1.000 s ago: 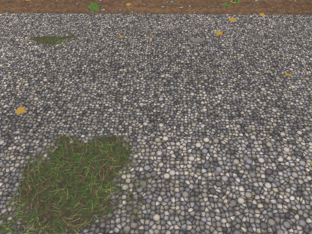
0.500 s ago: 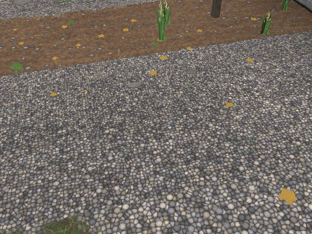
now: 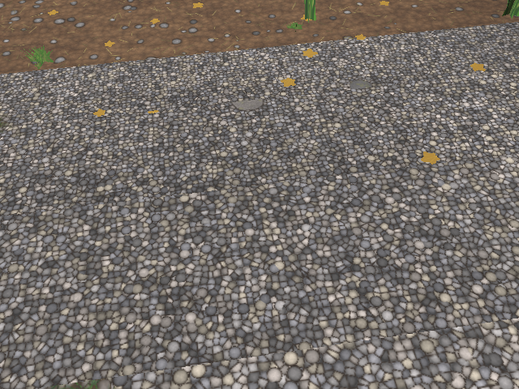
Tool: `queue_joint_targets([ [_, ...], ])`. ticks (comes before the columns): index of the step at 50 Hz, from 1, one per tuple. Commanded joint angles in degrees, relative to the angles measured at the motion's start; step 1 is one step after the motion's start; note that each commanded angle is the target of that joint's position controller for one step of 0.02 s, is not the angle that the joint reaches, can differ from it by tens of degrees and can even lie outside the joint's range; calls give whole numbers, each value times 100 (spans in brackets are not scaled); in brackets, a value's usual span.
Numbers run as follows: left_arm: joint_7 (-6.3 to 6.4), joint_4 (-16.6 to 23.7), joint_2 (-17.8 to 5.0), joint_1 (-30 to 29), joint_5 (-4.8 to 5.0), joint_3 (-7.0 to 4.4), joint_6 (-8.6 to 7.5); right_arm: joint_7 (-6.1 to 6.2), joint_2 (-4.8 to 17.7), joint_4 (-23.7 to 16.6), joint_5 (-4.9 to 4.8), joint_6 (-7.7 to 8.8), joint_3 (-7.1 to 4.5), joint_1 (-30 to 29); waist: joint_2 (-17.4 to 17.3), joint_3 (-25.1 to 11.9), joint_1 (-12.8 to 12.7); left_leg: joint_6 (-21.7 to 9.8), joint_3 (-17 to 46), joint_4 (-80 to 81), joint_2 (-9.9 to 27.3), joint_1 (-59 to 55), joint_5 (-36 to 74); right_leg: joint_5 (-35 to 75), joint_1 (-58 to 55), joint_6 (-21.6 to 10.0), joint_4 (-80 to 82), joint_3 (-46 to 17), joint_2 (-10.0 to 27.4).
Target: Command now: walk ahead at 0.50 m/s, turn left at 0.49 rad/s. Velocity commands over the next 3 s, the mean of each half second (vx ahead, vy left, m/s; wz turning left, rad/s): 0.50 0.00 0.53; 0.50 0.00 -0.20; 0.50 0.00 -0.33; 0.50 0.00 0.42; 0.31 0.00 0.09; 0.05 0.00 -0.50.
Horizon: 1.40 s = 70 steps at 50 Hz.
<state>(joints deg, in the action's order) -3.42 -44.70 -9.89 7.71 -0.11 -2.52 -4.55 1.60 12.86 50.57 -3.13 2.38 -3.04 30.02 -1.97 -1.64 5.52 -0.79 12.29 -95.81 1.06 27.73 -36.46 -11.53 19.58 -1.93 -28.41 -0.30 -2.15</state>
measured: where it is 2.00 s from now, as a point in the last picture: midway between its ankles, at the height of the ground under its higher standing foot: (231, 222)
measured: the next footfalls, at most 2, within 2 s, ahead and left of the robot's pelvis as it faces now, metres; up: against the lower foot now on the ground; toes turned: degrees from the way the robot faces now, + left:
left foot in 0.38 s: +0.34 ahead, +0.15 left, +0.00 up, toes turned +15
right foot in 1.14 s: +0.80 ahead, -0.04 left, -0.19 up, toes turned +1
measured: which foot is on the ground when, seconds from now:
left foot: up 0.00-0.36, down 0.38-1.00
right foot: down 0.00-0.38, up 0.40-1.00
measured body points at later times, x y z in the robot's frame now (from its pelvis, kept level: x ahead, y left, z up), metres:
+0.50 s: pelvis +0.25 +0.07 -0.01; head +0.28 +0.08 +0.44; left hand +0.24 +0.35 -0.14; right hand +0.48 -0.13 -0.10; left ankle +0.30 +0.14 -0.73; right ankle +0.18 -0.11 -0.63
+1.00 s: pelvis +0.52 +0.08 -0.04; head +0.53 +0.09 +0.41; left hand +0.64 +0.36 -0.15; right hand +0.56 -0.19 -0.17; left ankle +0.31 +0.14 -0.73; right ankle +0.74 -0.05 -0.73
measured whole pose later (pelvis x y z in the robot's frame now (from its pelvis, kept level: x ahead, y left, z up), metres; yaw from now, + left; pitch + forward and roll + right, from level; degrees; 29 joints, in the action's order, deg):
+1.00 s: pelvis +0.52 +0.08 -0.04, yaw +8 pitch +2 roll +1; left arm -4.6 -44.7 -16.1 9.4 0.5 -5.2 -2.5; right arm 3.2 13.3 47.7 0.2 5.6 -4.0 25.9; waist 1.6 -1.4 2.8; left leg -0.9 -6.4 -36.7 -0.2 0.0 -38.5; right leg 24.1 39.2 -3.0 -36.5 -7.1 1.7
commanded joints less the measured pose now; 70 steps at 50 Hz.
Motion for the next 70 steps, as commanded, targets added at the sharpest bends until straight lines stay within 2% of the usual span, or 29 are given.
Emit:
queue_joint_targets([
  [1,123,-288,-1206,1204,-73,-381,-38,219,533,-680,-102,157,-116,59,1404,-877,-418,-51,-350,-646,523,3197,1976,766,-2664,-1464,766,-3495,3023],
  [3,171,-351,-517,586,-6,-151,-130,203,332,-690,170,-48,-137,-496,450,526,-205,168,18,1473,697,2185,2467,2201,-634,-923,937,-1562,2073],
  [6,346,-476,-770,451,-160,-174,-185,80,284,-1053,230,20,-174,-1137,780,547,-237,196,-187,3092,622,1541,3162,3035,-173,-768,1233,-761,1781],
  [14,499,-848,-1173,1398,75,-257,131,-395,36,-1812,220,-149,-3,-2820,310,625,-848,-368,-1290,5289,141,1554,3488,3335,-1828,-438,982,364,1734],
  [17,525,-757,-1596,1284,103,-353,195,-453,443,-1947,234,-121,-164,-2512,597,207,-493,-642,-1809,5577,-381,92,2698,5585,-1893,-319,76,767,1684],
  [18,554,-718,-1709,1119,114,-365,215,-451,702,-1772,235,-121,-306,-1668,628,-185,8,-796,-1791,5848,-535,-1088,2820,5827,-1622,-242,-916,879,1627],
  [19,563,-657,-1633,1033,38,-320,180,-342,1184,-1497,217,-159,-532,-549,270,-692,534,-1081,-1095,6188,-283,-2867,3270,4582,-546,8,-2611,998,1316],
  [20,409,-441,-799,1688,-248,-50,28,-270,1824,-1479,89,-133,-597,-581,-1339,-1300,-153,-2079,1801,6459,1206,-4752,3194,-1615,1668,309,-5021,671,179],
  [21,277,-273,-1214,1217,-31,-111,-217,-290,1527,-1586,165,-78,-493,-153,-1031,-2200,277,-2574,3710,7523,1733,-5379,1865,-2249,2649,222,-5642,-644,-94],
  [22,261,-80,-1527,639,232,-236,-280,-284,1313,-1531,281,-26,-435,-469,-604,-1265,216,-2176,3087,7782,1593,-4661,1792,-1679,3020,95,-5322,-723,185],
  [24,378,-149,-1354,531,111,-219,-209,-288,895,-1660,288,38,-304,-1449,279,-196,-379,-1681,1548,7823,1182,-2700,3334,-888,2342,102,-4294,-481,662],
  [27,418,-336,-1204,1002,68,-251,121,-337,581,-1681,320,177,-179,-1797,110,-181,-813,-1445,541,8100,803,-1345,4244,-549,1099,189,-3437,-448,964],
  [31,424,-116,-870,297,-80,-145,207,-187,946,-1268,408,214,-290,-1280,-44,-126,-583,-1262,-183,8248,748,-1375,5277,692,1263,237,-2542,-355,880],
  [33,332,-346,-1006,675,-7,-216,177,-153,1115,-1131,525,238,-353,-1075,12,-485,-605,-1129,-424,7953,842,-1687,5580,1615,1145,179,-2882,-409,735],
  [37,337,-107,-1297,132,140,-354,206,-197,763,-977,434,314,-236,-923,43,216,-447,-1079,-432,8006,926,-2191,4263,1595,2303,-16,-2631,-948,535],
  [42,92,182,-1207,-283,244,-394,97,-52,786,-513,363,385,-354,-87,-272,639,-164,-1005,156,7257,1636,-4238,3761,946,4570,-188,-2370,-1767,520],
  [46,-69,507,-792,-782,1,-287,108,174,571,-575,323,371,-236,-481,-168,839,-155,-767,-1142,7051,1054,-1906,2897,3642,2488,-61,-1201,-710,364],
  [53,-313,654,-591,-1029,153,-84,86,204,744,-394,203,240,-172,4,-48,972,226,-302,-1563,5376,1202,-2576,3414,4012,1809,-63,527,-214,428],
  [55,-275,236,-817,-166,66,-182,131,221,817,-299,181,152,-126,11,-86,579,-82,-198,-1685,4025,1262,-2852,4450,4236,953,-158,887,-75,465],
  [57,-106,-377,-1194,1723,41,-410,175,25,882,-240,83,212,-87,-446,85,-323,-1377,36,-1996,1085,790,-1500,4928,5087,-2079,-558,1375,445,259],
  [58,21,-703,-1704,2413,-52,-477,288,17,636,-293,211,271,-103,-325,1478,-280,-1479,441,-2109,-1873,-25,702,-761,6502,-3974,-1166,608,-467,1030],
  [59,90,-721,-2174,2700,-212,-460,213,-130,322,-538,129,417,141,610,2124,-2085,-1090,565,-796,-3099,-34,2728,-1748,8087,-6753,-2097,-1912,-1808,2112],
  [60,121,-529,-1853,2594,18,-450,304,-135,840,-856,154,496,87,-24,1356,-3003,-1541,656,-488,-2629,300,3130,-1460,6717,-6927,-2382,-1463,-2130,2162],
  [61,153,-458,-1606,2223,155,-377,332,-93,950,-973,201,532,24,-444,474,-2532,-1373,531,-562,-1994,494,3183,-966,5429,-5857,-2212,-901,-2267,2007],
  [62,252,-693,-1975,2048,302,-458,392,-22,631,-1285,24,533,95,-710,298,-2276,-883,593,-827,-1767,468,3728,-472,1960,-5111,-2444,-16,-3434,2257],
  [64,227,-282,-1607,1183,69,-318,269,101,792,-1122,80,367,70,-767,-334,-1266,-510,430,-735,-1578,708,3178,225,519,-2580,-2346,692,-4152,2583],
  [66,241,-72,-1070,38,81,-77,84,132,762,-1103,181,222,40,-1099,-10,465,22,396,-609,1732,1009,1968,1668,1163,637,-1565,1140,-2129,1703],
  [68,413,-177,-1096,239,-65,-78,32,119,532,-1116,488,297,49,-1537,511,407,-223,509,-1056,3852,690,216,3379,2069,1473,-1209,1190,-862,673],
  [70,440,-317,-1070,688,-19,-79,-18,-8,263,-1005,341,343,110,-1481,869,9,-411,488,-1189,4902,354,-653,4859,2424,1070,-1173,1153,-529,664],
])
